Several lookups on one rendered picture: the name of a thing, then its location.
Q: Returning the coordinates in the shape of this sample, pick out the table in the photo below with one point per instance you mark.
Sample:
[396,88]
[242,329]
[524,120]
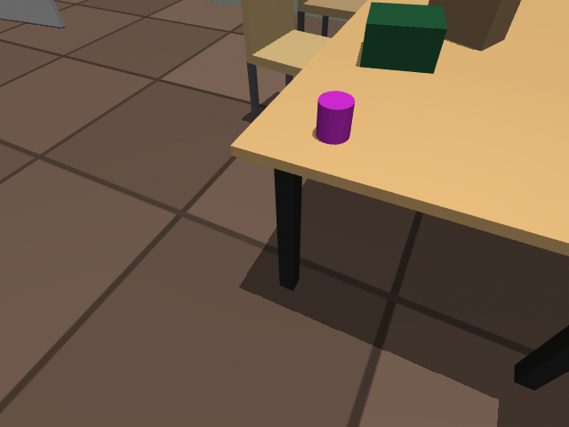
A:
[484,142]

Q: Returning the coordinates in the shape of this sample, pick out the chair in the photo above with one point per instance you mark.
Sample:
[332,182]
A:
[271,42]
[343,9]

